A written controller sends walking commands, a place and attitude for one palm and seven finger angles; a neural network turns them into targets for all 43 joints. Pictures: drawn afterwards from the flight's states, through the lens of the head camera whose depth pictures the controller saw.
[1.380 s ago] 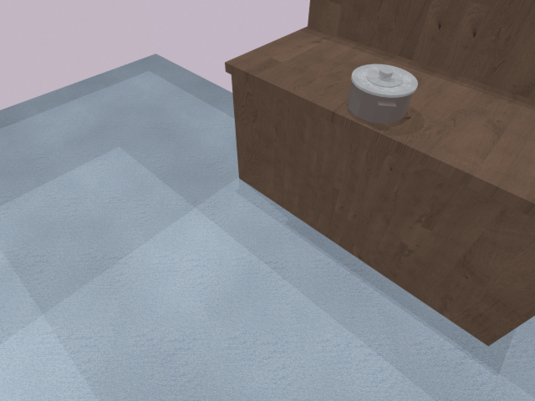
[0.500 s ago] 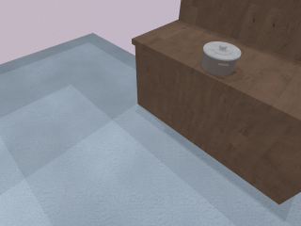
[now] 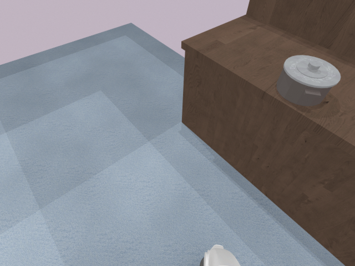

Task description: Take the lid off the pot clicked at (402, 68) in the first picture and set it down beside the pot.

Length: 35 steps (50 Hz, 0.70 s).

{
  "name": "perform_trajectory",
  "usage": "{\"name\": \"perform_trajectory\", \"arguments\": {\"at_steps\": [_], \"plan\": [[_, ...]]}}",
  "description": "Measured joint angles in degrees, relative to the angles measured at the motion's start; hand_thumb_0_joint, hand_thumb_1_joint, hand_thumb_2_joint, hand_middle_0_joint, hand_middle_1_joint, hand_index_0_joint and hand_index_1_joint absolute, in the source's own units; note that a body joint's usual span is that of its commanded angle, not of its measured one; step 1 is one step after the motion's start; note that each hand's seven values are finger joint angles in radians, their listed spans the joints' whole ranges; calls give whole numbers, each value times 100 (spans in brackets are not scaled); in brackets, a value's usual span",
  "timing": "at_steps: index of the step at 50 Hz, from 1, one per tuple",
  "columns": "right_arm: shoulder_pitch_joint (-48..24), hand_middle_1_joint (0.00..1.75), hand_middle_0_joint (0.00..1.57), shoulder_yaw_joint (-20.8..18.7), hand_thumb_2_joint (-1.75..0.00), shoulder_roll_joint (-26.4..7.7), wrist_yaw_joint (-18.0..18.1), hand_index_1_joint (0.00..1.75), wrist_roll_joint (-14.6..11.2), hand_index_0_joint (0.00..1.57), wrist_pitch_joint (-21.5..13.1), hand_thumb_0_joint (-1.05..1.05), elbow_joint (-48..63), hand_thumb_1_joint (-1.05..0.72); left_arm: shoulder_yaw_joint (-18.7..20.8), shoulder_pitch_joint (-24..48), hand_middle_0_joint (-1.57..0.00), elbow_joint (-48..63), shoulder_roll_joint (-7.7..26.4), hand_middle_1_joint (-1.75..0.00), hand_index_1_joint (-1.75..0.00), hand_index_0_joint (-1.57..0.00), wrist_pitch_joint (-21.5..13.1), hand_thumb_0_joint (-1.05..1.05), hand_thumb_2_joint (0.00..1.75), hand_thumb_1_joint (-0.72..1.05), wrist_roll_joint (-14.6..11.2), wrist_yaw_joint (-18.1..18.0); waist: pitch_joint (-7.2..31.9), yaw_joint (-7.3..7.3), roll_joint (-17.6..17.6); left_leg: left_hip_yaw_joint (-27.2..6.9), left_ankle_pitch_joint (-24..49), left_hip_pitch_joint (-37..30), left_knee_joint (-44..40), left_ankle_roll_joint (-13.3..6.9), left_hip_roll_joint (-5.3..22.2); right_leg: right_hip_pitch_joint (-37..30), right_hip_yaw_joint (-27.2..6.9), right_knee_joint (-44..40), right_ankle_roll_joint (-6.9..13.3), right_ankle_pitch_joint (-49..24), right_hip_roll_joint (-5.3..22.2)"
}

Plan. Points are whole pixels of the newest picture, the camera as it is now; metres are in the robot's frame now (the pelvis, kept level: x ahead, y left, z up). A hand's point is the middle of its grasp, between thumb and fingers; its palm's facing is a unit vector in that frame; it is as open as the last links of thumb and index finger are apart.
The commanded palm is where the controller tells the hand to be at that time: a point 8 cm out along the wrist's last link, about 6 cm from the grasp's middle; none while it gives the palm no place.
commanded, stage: walk to a spot facing it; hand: left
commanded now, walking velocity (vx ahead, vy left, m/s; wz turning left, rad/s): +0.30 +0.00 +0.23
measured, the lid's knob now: (314, 65) +0.78 -0.50 +0.02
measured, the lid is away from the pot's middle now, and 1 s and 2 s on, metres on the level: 0.00 0.00 0.00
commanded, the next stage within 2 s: turn to face it in 0.10 s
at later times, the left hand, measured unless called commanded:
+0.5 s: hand out of the picture +0.14 +0.16 -0.19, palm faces +0.12 -0.98 -0.16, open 7.3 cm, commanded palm none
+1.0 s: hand (133, 185) +0.37 +0.15 -0.15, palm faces -0.24 -0.92 -0.31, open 7.4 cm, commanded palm none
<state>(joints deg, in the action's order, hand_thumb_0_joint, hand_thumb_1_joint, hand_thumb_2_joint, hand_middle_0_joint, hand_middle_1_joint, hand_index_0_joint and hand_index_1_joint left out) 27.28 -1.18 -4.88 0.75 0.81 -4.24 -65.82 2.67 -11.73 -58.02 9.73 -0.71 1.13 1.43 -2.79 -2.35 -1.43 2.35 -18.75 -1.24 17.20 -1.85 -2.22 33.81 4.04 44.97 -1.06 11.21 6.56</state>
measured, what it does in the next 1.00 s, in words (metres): walks ahead, turning right: right foot, then left foot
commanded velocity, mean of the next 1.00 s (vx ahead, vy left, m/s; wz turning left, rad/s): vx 0.04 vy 0.00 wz -0.41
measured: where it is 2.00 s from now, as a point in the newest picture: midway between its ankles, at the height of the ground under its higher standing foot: (181, 264)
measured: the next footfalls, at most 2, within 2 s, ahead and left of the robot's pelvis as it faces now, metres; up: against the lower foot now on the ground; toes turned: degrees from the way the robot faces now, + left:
right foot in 0.10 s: +0.21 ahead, -0.13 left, +0.00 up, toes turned -5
left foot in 0.48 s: +0.27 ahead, +0.10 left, +0.00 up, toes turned +7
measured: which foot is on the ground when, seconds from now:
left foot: down 0.00-0.12, up 0.14-0.46, down 0.48-0.88, up 0.90-1.00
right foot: up 0.00-0.08, down 0.10-0.50, up 0.52-0.86, down 0.88-1.00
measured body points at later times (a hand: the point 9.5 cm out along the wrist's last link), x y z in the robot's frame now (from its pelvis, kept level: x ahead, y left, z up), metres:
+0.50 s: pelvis +0.18 -0.01 -0.01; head +0.19 +0.00 +0.44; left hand +0.14 +0.21 -0.17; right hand +0.33 -0.24 -0.13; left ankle +0.23 +0.09 -0.74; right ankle +0.18 -0.13 -0.74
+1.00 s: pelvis +0.21 -0.04 -0.01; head +0.24 -0.07 +0.44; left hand +0.38 +0.19 -0.13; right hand +0.18 -0.31 -0.17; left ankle +0.23 +0.10 -0.68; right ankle +0.20 -0.14 -0.74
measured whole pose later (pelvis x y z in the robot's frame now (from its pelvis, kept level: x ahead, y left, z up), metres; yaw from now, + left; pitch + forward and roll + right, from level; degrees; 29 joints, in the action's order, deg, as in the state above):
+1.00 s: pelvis +0.21 -0.04 -0.01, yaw -17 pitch +0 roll +0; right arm 11.6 -5.1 -15.5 1.1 1.1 3.5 -55.3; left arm 4.6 -10.1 -51.0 12.8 1.1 1.1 -0.2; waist -5.1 -0.4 3.2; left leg 5.1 -27.3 26.4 61.6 3.8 6.9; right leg 18.8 3.1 35.4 1.9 16.6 0.3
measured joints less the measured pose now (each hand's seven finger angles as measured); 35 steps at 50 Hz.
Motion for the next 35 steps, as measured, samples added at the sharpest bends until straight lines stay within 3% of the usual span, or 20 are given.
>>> {"name": "perform_trajectory", "arguments": {"at_steps": [3, 5, 6, 9, 12, 14, 17, 24, 27, 29, 31, 35], "plan": [[0, 30, 21, -50, -90, -48, 7, 30, 34, 21, 20, 1, -35, -90, 23, 237, -20, 107, -67, -30, -30, -20, -47, 1, 90, 91, -7, 12, -55, -94, 108, -74, -350, -218, 159, 109, 88, -261, 73, -576, 113, -14, -127], [46, 30, 21, -80, -90, -87, 4, 30, 27, 21, 42, 1, -50, -90, 18, 325, -20, 221, -73, -30, -30, -20, -181, 1, 90, 91, 13, 18, -64, -110, 178, -183, -796, -138, 792, 159, 187, -700, 155, -1037, 215, -58, -247], [31, 30, 21, -94, -90, -101, -10, 30, 0, 21, 70, 1, -54, -90, 30, 375, -20, 271, -71, -30, -30, -20, -287, 1, 90, 91, 38, -3, -73, -76, 175, -203, -962, 182, 1619, 98, 214, -740, 204, -984, 283, -276, -235], [-302, 30, 21, -188, -90, -293, -56, 30, -21, 21, 209, 1, 30, -90, 14, 428, -20, 346, -159, -30, -30, -20, -412, 1, 90, 91, 22, -77, -188, 11, 335, -322, -839, 1490, 4540, -77, 289, -944, 474, -628, 375, 154, -259], [-761, 30, 20, -279, -90, -532, -87, 29, 31, 20, 316, 1, 253, -91, -2, 217, -20, 270, -213, -30, -30, -20, -394, 1, 90, 91, 38, -176, -108, 50, 373, -121, -303, 2524, 5505, -39, 492, -1371, 653, -996, 334, 240, -292], [-1068, 30, 20, -316, -90, -648, -71, 29, 52, 20, 346, 1, 452, -91, 83, 20, -20, 201, -182, -30, -30, -20, -401, 0, 90, 94, 12, -296, -1, 84, 357, -8, -118, 2946, 5216, 49, 625, -1604, 713, -1302, 352, 205, -333], [-1519, 30, 20, -311, -90, -724, -52, 29, 62, 20, 337, 1, 728, -91, 58, -283, -20, 32, -47, -30, -30, -20, -329, -1, 90, 95, 40, -304, 125, 188, 279, 175, 96, 3110, 4099, 195, 770, -1844, 648, -1660, 367, 159, -414], [-2176, 30, 20, -104, -90, -591, -19, 29, 13, 20, 199, 1, 1033, -91, -3, -939, -20, -344, -37, -30, -30, -20, -41, 0, 90, 93, -4, -205, 173, 553, 187, 310, 697, 2115, 1583, 410, 683, -2136, 177, -1634, 209, 422, -679], [-2218, 30, 20, -6, -90, -393, 15, 29, 31, 20, 188, 0, 1087, -91, 40, -1000, -20, -400, 2, -30, -30, -20, 153, 1, 90, 92, -31, -178, 116, 597, -20, 516, 492, 1932, 1590, 38, 632, -1897, -33, -793, 97, 1249, -631], [-2181, 30, 20, 47, -90, -300, 41, 29, 44, 20, 223, 0, 1128, -91, 79, -937, -20, -382, 5, -30, -30, -20, 256, 1, 90, 92, -13, -143, 55, 588, -42, 638, 417, 1813, 1527, -12, 668, -1495, -92, 334, 31, 1748, -623], [-2109, 30, 20, 66, -90, -230, 51, 29, 47, 20, 276, 0, 1137, -91, 132, -842, -20, -301, 24, -30, -30, -20, 310, 1, 90, 92, 0, -103, -3, 571, -50, 755, 458, 1678, 1356, 0, 694, -1129, -101, 1193, -33, 1704, -557], [-1956, 30, 21, -78, -90, -238, 95, 30, 2, 21, 308, -1, 1144, -92, 221, -621, -20, -54, 67, -30, -30, -20, 382, 1, 90, 91, -5, -68, -75, 507, -12, 1005, 511, 1502, 1110, 17, 760, -800, -60, 1475, -148, 1481, -383]]}}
